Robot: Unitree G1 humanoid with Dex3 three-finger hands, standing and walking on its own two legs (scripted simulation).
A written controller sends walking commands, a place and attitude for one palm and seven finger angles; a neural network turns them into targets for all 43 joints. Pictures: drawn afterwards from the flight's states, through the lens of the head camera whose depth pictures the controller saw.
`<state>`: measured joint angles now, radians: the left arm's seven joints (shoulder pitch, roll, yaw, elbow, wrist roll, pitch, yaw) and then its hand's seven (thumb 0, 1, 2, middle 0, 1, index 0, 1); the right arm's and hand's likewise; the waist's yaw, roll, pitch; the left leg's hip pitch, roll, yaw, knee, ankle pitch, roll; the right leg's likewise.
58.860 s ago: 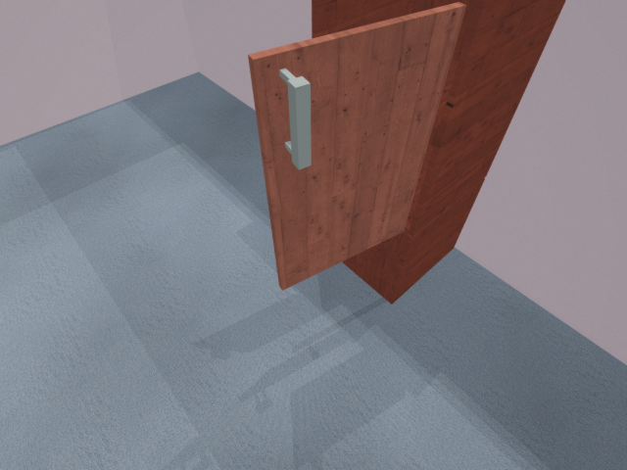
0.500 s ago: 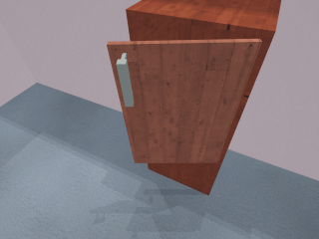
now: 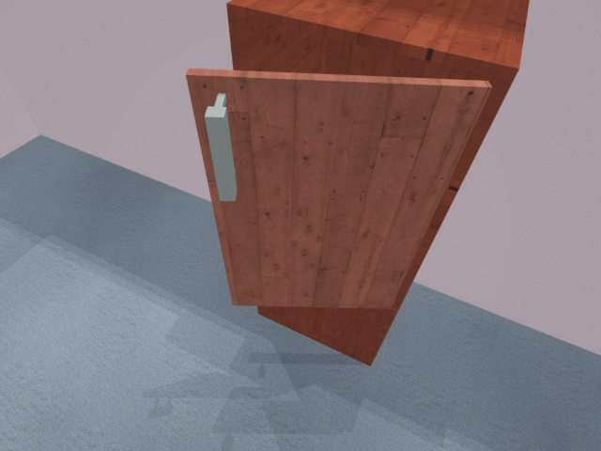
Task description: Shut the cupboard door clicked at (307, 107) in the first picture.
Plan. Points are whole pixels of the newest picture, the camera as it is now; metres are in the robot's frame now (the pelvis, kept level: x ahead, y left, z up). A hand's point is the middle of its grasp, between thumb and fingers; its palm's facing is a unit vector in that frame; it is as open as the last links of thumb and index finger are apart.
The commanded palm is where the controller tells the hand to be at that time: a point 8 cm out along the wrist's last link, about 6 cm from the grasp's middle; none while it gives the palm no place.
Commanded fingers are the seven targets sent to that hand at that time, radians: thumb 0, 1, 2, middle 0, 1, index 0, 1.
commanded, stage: shuffle to correct the standing spot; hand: left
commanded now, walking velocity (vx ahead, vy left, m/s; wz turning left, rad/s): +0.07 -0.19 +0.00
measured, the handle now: (224, 149) +0.47 +0.14 +0.16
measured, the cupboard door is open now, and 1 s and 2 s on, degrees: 25 25 25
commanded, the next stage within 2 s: come to a stop and stand still in 0.06 s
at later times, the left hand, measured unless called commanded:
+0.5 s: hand out of the picture +0.01 +0.12 -0.19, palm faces +0.07 -0.99 -0.14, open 7.4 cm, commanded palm none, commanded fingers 0.00 0.90 0.90 -0.20 -0.30 -0.20 -0.30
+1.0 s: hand out of the picture +0.02 +0.11 -0.17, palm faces +0.03 -0.98 -0.17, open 7.3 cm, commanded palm none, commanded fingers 0.00 0.90 0.90 -0.20 -0.30 -0.20 -0.30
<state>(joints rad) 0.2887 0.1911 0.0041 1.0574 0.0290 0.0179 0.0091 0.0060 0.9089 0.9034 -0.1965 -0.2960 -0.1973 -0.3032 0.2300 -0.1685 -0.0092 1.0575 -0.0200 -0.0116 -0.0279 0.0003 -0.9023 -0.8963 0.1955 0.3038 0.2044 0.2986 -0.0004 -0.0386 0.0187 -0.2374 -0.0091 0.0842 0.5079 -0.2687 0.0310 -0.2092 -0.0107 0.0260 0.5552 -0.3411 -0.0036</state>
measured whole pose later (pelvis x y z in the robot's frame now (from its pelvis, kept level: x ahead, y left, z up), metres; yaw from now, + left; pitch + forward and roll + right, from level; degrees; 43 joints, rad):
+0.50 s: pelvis +0.04 -0.03 +0.00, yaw -1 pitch -1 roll +1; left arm 0.33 0.13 0.00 1.07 0.01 0.02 0.05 0.01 0.91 0.90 -0.20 -0.30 -0.20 -0.30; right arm 0.15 -0.11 0.00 1.03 0.00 -0.02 -0.05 0.00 -0.91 -0.90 0.19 0.30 0.20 0.30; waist 0.05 -0.06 0.06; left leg -0.26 -0.03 0.11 0.54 -0.28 0.07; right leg -0.19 0.00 -0.03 0.64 -0.46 -0.01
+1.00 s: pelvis +0.01 -0.06 +0.01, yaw +0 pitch -1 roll +0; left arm 0.29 0.16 0.00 1.07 0.01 0.00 0.02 0.01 0.92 0.90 -0.20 -0.30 -0.20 -0.30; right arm 0.29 -0.16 0.00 1.12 -0.01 0.01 -0.02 0.00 -0.91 -0.90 0.19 0.30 0.20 0.30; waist 0.00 -0.02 0.03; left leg -0.24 0.01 0.07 0.44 -0.18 0.02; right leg -0.16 0.01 -0.07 0.46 -0.28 -0.03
